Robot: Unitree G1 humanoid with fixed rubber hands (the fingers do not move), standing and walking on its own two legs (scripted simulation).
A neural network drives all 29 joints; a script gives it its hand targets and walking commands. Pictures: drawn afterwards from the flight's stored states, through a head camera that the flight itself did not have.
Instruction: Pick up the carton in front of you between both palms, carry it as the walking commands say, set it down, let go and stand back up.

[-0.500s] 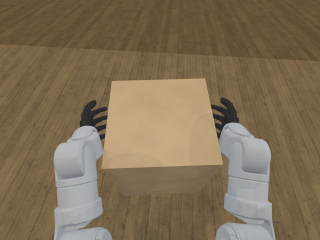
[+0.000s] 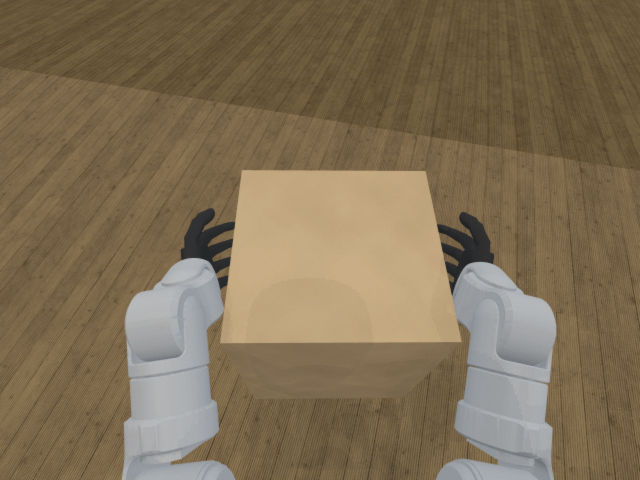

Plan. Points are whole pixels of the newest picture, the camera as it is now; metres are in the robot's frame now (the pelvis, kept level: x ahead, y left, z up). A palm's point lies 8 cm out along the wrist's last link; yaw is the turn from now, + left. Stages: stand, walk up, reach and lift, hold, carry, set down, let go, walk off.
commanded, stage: carry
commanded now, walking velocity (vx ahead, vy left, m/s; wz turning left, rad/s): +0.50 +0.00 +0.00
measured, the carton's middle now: (331, 296) +0.35 +0.03 +0.05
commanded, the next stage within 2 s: none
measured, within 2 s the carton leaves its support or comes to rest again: neither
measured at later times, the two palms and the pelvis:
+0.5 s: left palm (255, 82) +0.67 +0.18 +0.17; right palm (451, 97) +0.64 -0.13 +0.18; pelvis +0.31 +0.05 +0.05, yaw -1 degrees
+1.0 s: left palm out of the picture +0.96 +0.18 +0.22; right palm out of the picture +0.98 -0.12 +0.21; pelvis +0.63 +0.01 +0.09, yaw +0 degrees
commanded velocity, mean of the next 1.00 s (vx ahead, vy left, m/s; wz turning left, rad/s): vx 0.50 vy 0.00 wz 0.00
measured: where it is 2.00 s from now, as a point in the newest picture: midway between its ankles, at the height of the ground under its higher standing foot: (339, 186)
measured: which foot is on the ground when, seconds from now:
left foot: up 0.00-0.28, down 0.30-0.76, up 0.78-1.00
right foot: down 0.00-0.32, up 0.34-0.72, down 0.74-1.00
